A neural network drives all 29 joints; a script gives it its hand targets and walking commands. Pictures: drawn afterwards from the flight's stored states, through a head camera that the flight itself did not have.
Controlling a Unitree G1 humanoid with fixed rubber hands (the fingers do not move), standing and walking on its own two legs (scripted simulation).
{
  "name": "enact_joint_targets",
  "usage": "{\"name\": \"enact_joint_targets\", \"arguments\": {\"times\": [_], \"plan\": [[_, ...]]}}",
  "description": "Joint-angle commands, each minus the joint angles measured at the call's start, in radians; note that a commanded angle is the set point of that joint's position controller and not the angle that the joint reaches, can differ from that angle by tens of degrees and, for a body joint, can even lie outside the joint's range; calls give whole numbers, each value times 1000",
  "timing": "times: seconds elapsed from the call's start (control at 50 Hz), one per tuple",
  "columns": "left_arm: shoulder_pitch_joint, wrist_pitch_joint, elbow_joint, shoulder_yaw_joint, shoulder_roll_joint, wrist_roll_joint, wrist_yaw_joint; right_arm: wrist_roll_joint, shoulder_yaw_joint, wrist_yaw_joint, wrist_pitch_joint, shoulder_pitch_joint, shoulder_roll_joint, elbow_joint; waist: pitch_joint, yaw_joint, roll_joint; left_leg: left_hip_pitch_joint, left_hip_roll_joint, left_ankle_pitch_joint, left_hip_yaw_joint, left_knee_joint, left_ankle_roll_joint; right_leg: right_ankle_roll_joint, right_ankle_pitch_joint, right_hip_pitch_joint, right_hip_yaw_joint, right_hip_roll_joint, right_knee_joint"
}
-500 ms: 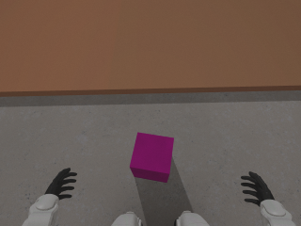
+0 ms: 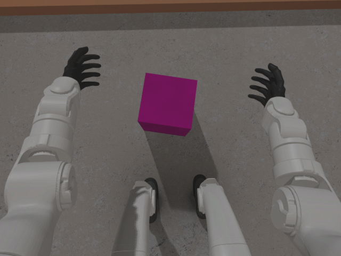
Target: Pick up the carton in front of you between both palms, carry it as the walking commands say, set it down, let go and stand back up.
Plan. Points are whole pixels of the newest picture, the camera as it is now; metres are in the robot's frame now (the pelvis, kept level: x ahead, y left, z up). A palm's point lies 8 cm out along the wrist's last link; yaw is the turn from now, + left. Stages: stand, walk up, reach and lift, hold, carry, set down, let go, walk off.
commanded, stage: reach and lift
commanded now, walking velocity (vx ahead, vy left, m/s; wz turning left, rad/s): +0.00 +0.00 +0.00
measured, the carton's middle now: (167, 108) +0.54 +0.00 -0.55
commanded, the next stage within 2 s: none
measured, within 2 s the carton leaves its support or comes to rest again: neither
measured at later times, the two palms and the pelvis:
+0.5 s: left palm (105, 62) +0.58 +0.18 -0.19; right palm (237, 81) +0.52 -0.19 -0.19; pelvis +0.02 +0.00 -0.05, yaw -2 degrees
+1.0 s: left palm (123, 94) +0.57 +0.17 -0.42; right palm (216, 107) +0.51 -0.19 -0.43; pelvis -0.03 -0.01 -0.27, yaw -4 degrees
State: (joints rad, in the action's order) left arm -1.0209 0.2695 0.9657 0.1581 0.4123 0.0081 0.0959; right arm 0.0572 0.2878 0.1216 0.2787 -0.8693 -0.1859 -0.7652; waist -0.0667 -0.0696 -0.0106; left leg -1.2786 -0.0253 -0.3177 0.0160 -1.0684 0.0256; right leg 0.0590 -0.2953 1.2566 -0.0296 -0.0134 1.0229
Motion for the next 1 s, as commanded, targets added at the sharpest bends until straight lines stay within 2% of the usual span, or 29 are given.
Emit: {"name": "enact_joint_targets", "arguments": {"times": [0.0, 0.02, 0.06, 0.14, 0.16, 0.24, 0.26, 0.28, 0.3, 0.32, 0.34, 0.38, 0.44, 0.46, 0.52, 0.54, 0.56, 0.6, 0.62, 0.64, 0.66, 0.68, 0.74, 0.76, 0.78, 0.84, 0.94, 0.96, 0.98], "plan": [[-396, -13, -47, 12, 109, 38, 9, -27, 81, 11, -15, -308, -73, 101, 784, -43, -118, 449, -21, -34, -14, 132, -59, 9, -42, -210, 126, 68, -71], [-463, -18, -28, 58, 195, 55, 3, -54, 91, 10, 1, -347, -64, 18, 808, -11, -77, 436, -17, -47, 0, 131, -52, 12, -63, -194, 115, 68, -53], [-597, -16, -34, 39, 138, 53, 6, -87, 157, 12, -21, -491, -95, 95, 880, -66, -103, 436, -36, 19, -8, 106, -60, 11, -5, -168, 137, 71, -44], [-614, -35, 7, 103, 165, 114, 3, -126, 191, 24, -47, -465, -48, 95, 1025, -61, -118, 554, -37, 246, 23, 68, -54, 30, 115, -85, 147, 88, -22], [-618, -40, 48, 108, 155, 149, 3, -109, 191, 22, -44, -481, -16, 98, 1032, -18, -169, 579, -34, 268, 1, 59, -54, 25, 124, -88, 138, 91, -28], [-656, -75, -9, 111, 55, 136, 13, -133, 200, 9, -97, -505, -14, 174, 1060, -75, -126, 535, -39, 455, 12, 27, -48, 16, 298, -112, 144, 99, -29], [-650, -83, -42, 148, 116, 178, 0, -162, 236, 3, -98, -418, 12, 65, 1103, -40, -180, 558, -37, 515, 9, 22, -65, 14, 315, -105, 129, 96, -4], [-605, -90, -52, 138, 67, 159, 1, -138, 192, -5, -116, -506, 29, 216, 1095, -17, -148, 571, -31, 625, 26, 7, -58, 15, 392, -92, 130, 102, -12], [-670, -96, -79, 158, 98, 157, -5, -149, 214, -9, -125, -472, 41, 156, 1154, -54, -135, 591, -28, 616, 41, -8, -52, 23, 385, -91, 143, 95, 18], [-675, -96, -93, 146, 95, 181, -10, -147, 242, -1, -129, -512, -24, 200, 1157, -23, -192, 633, -28, 642, 37, -14, -59, 22, 348, 13, 150, 108, 10], [-685, -94, -91, 127, 79, 168, -10, -162, 254, -6, -125, -496, -25, 167, 1168, -52, -229, 646, -23, 722, 48, -64, -65, 18, 357, 88, 141, 103, 29], [-590, -103, -48, 132, 17, 173, -6, -166, 235, -20, -139, -452, 58, 146, 1084, -36, -189, 610, -13, 763, 74, -77, -51, 20, 340, 185, 138, 106, 46], [-510, -120, 26, 201, -17, 175, 2, -183, 225, -19, -146, -414, 112, 74, 993, 6, -78, 301, -35, 606, 25, -133, -49, 31, 345, 132, 127, 104, 133], [-520, -136, 16, 203, 32, 201, -5, -189, 258, -19, -157, -373, 85, 36, 1023, -24, -91, 224, -39, 562, 11, -182, -53, 29, 369, 131, 112, 105, 166], [-511, -158, 16, 186, 59, 174, -19, -178, 248, 5, -176, -450, 33, 121, 1063, 2, -93, 73, -45, 528, 16, -308, -50, 25, 402, 169, 98, 101, 305], [-560, -160, 3, 181, 92, 145, -23, -166, 197, 8, -169, -409, 42, 25, 1113, 8, -42, -37, -40, 450, 7, -332, -58, 20, 408, 49, 80, 96, 358], [-548, -166, -4, 114, 16, 116, -24, -138, 151, 7, -180, -484, 85, 125, 1082, 19, -74, -75, -50, 431, -14, -359, -57, 22, 401, 117, 100, 98, 383], [-606, -162, 17, 101, 98, 92, -36, -135, 191, 23, -170, -467, 42, 13, 1121, -21, -88, -57, -33, 453, 5, -436, -58, 35, 365, 188, 111, 107, 457], [-567, -167, 18, 125, 127, 84, -47, -96, 142, 38, -174, -480, 24, 98, 1147, 41, -62, -59, -39, 432, -13, -478, -51, 40, 339, 195, 114, 108, 491], [-589, -163, 38, 77, 117, 66, -42, -94, 141, 42, -168, -484, 33, 70, 1137, -9, -98, -90, -35, 413, -10, -502, -50, 34, 336, 227, 104, 108, 504], [-642, -162, -20, 80, 160, 66, -51, -46, 96, 47, -158, -508, 10, 31, 1248, 63, -133, -94, -29, 328, -51, -534, -71, 28, 313, 117, 103, 105, 568], [-634, -165, 33, 49, 157, 14, -61, -40, 85, 57, -156, -496, 20, 6, 1112, -1, -60, -185, -36, 289, -24, -545, -51, 31, 280, 179, 101, 104, 559], [-715, -159, 32, -10, 191, -39, -66, 3, 56, 73, -152, -536, -36, 21, 1230, -6, -145, -87, -14, 251, -42, -652, -57, 37, 197, 248, 118, 107, 639], [-746, -162, -15, -16, 214, -51, -67, 39, 36, 73, -151, -619, -18, 50, 1122, 29, -114, -216, -21, 237, -32, -667, -47, 26, 202, 276, 97, 92, 671], [-775, -154, 58, -33, 217, -64, -67, 27, 42, 79, -148, -663, -72, 45, 1212, -10, -105, -186, -10, 154, -42, -690, -53, 37, 140, 258, 139, 95, 701], [-891, -146, 22, -87, 258, -109, -72, 61, 10, 84, -135, -757, -98, 46, 1141, -9, -99, -255, 7, 69, -38, -738, -48, 29, 77, 287, 128, 82, 757], [-946, -132, 195, -144, 274, -128, -87, 125, -26, 78, -124, -826, -122, -151, 1073, 40, -135, -231, 27, -34, -43, -809, -49, 28, -60, 344, 128, 60, 851], [-977, -140, 135, -192, 214, -147, -83, 93, -2, 73, -146, -873, -146, -102, 1035, -19, -137, -272, 21, 10, -12, -840, -52, 21, -9, 368, 141, 66, 884], [-957, -147, 189, -146, 298, -125, -86, 90, 11, 73, -144, -809, -133, -207, 987, 1, -99, -286, 39, -2, -6, -830, -51, 28, -2, 374, 144, 68, 898]]}}
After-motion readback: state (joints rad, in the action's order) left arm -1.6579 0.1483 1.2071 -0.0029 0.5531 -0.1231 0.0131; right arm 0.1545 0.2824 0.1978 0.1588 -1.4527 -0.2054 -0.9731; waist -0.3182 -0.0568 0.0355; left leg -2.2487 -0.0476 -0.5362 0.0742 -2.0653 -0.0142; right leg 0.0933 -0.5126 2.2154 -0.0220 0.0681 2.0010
